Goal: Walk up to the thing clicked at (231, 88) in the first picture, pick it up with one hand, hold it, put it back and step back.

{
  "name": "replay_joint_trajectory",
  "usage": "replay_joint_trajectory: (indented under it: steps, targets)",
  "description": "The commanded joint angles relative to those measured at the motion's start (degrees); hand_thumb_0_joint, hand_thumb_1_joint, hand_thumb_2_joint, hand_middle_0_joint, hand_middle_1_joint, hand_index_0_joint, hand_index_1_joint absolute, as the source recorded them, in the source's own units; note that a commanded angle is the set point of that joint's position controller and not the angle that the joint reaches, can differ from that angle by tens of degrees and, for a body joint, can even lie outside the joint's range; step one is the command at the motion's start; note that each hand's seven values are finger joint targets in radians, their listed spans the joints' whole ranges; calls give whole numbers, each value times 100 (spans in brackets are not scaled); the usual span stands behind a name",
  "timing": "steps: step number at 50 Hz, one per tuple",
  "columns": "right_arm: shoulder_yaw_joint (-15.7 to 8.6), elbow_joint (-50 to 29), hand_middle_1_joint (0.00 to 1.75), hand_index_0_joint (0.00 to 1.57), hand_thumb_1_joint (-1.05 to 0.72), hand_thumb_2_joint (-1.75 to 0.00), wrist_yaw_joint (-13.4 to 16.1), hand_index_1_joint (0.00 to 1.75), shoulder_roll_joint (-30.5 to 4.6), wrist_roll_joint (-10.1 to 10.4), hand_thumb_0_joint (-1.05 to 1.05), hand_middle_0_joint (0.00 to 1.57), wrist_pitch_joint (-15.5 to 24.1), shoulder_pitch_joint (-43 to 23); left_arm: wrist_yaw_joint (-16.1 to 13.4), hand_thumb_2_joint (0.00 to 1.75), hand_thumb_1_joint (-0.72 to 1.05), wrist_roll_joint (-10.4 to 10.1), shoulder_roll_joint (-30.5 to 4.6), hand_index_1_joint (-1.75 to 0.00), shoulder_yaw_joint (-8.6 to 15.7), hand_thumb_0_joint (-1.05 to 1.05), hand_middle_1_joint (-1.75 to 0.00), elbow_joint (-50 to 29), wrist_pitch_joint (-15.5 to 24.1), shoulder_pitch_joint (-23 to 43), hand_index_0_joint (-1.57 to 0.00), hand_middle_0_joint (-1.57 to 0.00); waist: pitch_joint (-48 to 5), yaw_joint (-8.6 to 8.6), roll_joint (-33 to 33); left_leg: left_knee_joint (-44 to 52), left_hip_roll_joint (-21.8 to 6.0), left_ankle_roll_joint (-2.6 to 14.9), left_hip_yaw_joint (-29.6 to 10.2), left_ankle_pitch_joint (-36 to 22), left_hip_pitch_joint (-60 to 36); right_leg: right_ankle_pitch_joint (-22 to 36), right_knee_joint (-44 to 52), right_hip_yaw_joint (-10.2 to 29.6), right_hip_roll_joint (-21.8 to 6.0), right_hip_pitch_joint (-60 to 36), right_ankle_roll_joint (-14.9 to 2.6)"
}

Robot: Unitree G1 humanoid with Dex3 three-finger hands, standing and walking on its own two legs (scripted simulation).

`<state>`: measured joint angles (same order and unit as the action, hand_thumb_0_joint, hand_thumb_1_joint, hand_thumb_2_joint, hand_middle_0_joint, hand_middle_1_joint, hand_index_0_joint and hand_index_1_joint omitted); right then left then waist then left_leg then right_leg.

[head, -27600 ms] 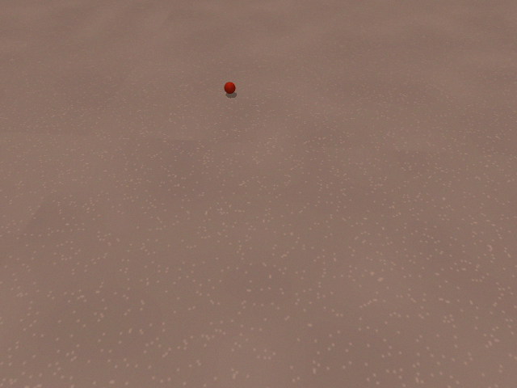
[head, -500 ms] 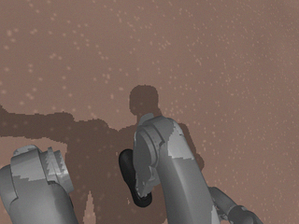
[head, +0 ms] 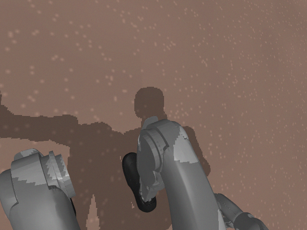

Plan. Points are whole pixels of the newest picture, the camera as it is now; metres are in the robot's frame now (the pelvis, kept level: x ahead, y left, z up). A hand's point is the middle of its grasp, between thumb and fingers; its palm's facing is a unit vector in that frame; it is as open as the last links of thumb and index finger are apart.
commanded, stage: withdraw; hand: left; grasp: from above
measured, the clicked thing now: out of the picture +0.43 +0.37 -0.26
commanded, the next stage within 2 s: home in 0.98 s
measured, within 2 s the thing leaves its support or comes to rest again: neither
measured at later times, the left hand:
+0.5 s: hand out of the picture +0.43 +0.40 -0.11, palm faces -0.31 -0.06 -0.95, open 14.1 cm
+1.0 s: hand out of the picture +0.40 +0.37 -0.12, palm faces -0.48 -0.11 -0.87, open 14.0 cm
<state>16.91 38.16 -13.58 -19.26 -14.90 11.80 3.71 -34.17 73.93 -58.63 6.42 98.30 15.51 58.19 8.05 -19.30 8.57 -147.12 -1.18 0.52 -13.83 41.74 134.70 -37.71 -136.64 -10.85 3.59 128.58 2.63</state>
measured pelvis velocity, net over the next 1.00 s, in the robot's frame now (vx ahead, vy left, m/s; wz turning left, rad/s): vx -0.02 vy -0.01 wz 0.11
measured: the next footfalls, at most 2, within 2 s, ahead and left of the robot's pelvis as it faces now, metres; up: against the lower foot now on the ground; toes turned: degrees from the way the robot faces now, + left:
none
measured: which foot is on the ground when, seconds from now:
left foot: down 0.00-1.00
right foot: down 0.00-1.00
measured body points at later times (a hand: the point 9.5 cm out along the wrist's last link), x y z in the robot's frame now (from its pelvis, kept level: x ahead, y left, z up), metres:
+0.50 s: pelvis +0.00 +0.00 +0.02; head +0.22 +0.11 +0.41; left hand +0.44 +0.40 -0.05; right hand +0.12 -0.25 -0.07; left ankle +0.06 +0.12 -0.27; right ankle +0.11 -0.11 -0.27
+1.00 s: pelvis -0.02 -0.01 +0.04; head +0.21 +0.11 +0.41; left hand +0.42 +0.38 -0.07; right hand +0.07 -0.28 -0.05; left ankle +0.06 +0.12 -0.27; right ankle +0.11 -0.11 -0.27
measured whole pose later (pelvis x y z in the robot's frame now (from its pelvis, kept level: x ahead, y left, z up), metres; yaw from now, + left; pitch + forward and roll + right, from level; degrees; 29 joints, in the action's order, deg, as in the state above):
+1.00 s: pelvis -0.02 -0.01 +0.04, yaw +6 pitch +31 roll -9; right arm 7.6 39.6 -6.3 -18.6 -8.0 -0.7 8.9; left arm -16.6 73.9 -50.3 3.5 83.6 18.0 57.3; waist -0.5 -14.5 2.6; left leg -136.5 0.0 0.8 -7.8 36.4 132.1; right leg -35.8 -130.6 -6.2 1.2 126.9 1.4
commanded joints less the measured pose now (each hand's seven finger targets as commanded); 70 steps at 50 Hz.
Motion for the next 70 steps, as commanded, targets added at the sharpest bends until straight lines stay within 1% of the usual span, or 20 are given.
replay_joint_trajectory:
  steps: [1,2,5,6,9,12,15,20,26,30,32,36,40,45,50,56,59,64,67,70]
  targets:
    - [-557,-57,30,20,-89,-90,82,30,-1949,63,0,20,15,940,-223,93,-48,-88,-1549,-104,201,0,-107,-375,13,1186,-8,-6,-3613,-175,-2877,1564,-137,13,450,-1271,-2627,1350,1080,-437,220,-2004,-378]
    - [-539,36,30,20,-89,-90,76,30,-1857,66,0,20,27,1001,-168,93,-47,-44,-1286,-103,-55,0,-106,-512,23,1368,-8,-6,-3457,-240,-2908,1535,-131,11,487,-1234,-2590,1341,1041,-414,226,-1869,-389]
    - [-542,-50,30,20,-90,-90,79,30,-1921,57,0,20,65,942,-164,97,-50,-87,-1461,-102,117,0,-104,-430,12,1274,-8,-6,-3454,-212,-2873,1571,-136,5,447,-1193,-2670,1273,1066,-446,216,-1891,-375]
    - [-564,-18,30,20,-90,-90,89,30,-1972,65,0,20,48,991,-208,98,-51,-102,-1692,-101,288,0,-103,-818,48,1356,-8,-6,-3796,-76,-3173,1692,-136,-46,425,-1367,-2921,1372,1046,-461,200,-2043,-391]
    - [-628,-79,30,20,-90,-90,81,30,-1907,60,0,20,51,943,-165,98,-52,-10,-1666,-101,292,0,-102,-1189,29,1336,-7,-6,-4020,-15,-3500,1704,-148,-99,432,-1465,-3214,1453,929,-488,188,-1899,-412]
    - [-787,49,30,20,-90,-90,44,30,-1749,117,0,20,11,1008,-86,98,-53,-68,-1518,-101,309,0,-102,-1853,-48,1191,-7,-6,-4565,192,-4073,1746,-147,-159,501,-1753,-3579,1655,838,-404,152,-1896,-466]
    - [-1078,39,30,20,-90,-90,-3,30,-1740,230,0,20,-68,1068,2,98,-52,-260,-1546,-99,690,0,-100,-2784,-214,915,-7,-6,-5152,570,-4384,1895,-101,-180,630,-2119,-3790,1855,932,-342,134,-1888,-480]
    - [-1483,90,30,20,-90,-90,-83,30,-1491,598,0,20,-358,1217,716,100,-53,-527,-754,-100,266,0,-100,-3356,-670,896,-7,-7,-5157,726,-4013,2232,-51,-78,774,-1811,-3509,1548,1259,-90,83,-1568,-519]
    - [-1789,63,30,20,-90,-90,107,30,-1371,912,0,20,-775,1608,2015,102,-54,-1141,526,-102,-623,0,-102,-3195,-966,730,-6,-7,-4215,386,-2136,2801,46,160,788,-678,-2787,712,2201,135,81,-2078,-484]
    - [-1759,-36,30,20,-90,-90,436,30,-1271,1007,0,20,-967,1640,2688,102,-53,-1363,515,-103,-740,0,-102,-3419,-847,846,-7,-7,-4039,423,-1475,2816,133,209,954,-710,-2504,590,2512,341,25,-2576,-497]
    - [-1717,-52,30,20,-90,-90,609,30,-1252,1046,0,20,-1038,1663,2793,102,-52,-1303,264,-102,-588,0,-102,-3509,-685,961,-7,-7,-4104,500,-1347,2760,162,213,997,-859,-2520,684,2548,381,-23,-2639,-511]
    - [-1547,-139,30,20,-90,-90,771,30,-1089,1024,0,20,-1129,1553,2710,103,-53,-1024,-203,-103,-293,0,-102,-3316,-202,1039,-7,-7,-4205,683,-1502,2733,176,179,1070,-955,-2551,706,2453,440,-49,-2588,-491]
    - [-1389,-113,30,20,-90,-90,818,30,-1027,899,0,20,-1204,1374,2229,102,-54,-628,-471,-102,-74,0,-101,-2991,212,1311,-6,-7,-4403,754,-2047,2671,167,149,1111,-888,-2758,616,2248,494,-16,-2313,-507]
    - [-1290,1,30,20,-90,-90,785,30,-1175,747,0,20,-1229,1395,1616,101,-53,-143,-502,-101,-112,0,-101,-2312,297,1643,-7,-7,-4294,531,-2618,2711,159,78,995,-814,-3055,561,1940,223,-33,-1685,-548]
    - [-1305,49,30,20,-90,-90,744,30,-1284,623,0,20,-1148,1593,1239,100,-53,14,-874,-101,58,0,-102,-2410,270,2280,-7,-7,-4797,393,-3145,2589,134,21,901,-967,-3507,761,1666,102,-73,-1623,-533]
    - [-1478,40,30,20,-88,-89,722,30,-1297,624,0,20,-995,1752,1016,89,-41,-60,-1028,-91,338,0,-93,-3055,-18,2208,-18,-16,-5584,528,-3745,2593,122,-8,914,-1344,-4086,1078,1509,68,-120,-1523,-531]
    - [-1606,28,30,20,-88,-89,693,30,-1253,720,0,20,-998,1873,1103,93,-25,-267,-983,-71,427,0,-69,-3190,-300,1729,-22,-25,-5845,748,-3764,2787,118,-8,938,-1479,-4186,1189,1634,105,-127,-1698,-542]
    - [-1893,-10,30,20,-89,-90,628,30,-1165,950,0,20,-1035,2085,1758,84,2,-1155,-393,-54,348,0,-53,-3653,-774,834,-20,-22,-5738,980,-3171,3243,128,64,956,-1449,-4150,1147,2123,224,-143,-2119,-504]
    - [-2042,-222,30,20,-89,-90,599,30,-1087,1149,0,20,-1122,2065,2336,92,26,-1819,10,-51,316,0,-50,-4556,-1061,-307,-21,-23,-6126,1249,-2837,3563,122,87,991,-1719,-4468,1316,2424,343,-117,-2780,-480]
    - [-2006,-358,30,20,-90,-90,686,30,-1004,1296,0,20,-1191,1820,2853,91,50,-2816,749,-40,180,0,-39,-5385,-1403,-1281,-21,-21,-5525,1145,-1971,3825,135,182,1012,-1584,-4100,1381,2921,415,-79,-3227,-439]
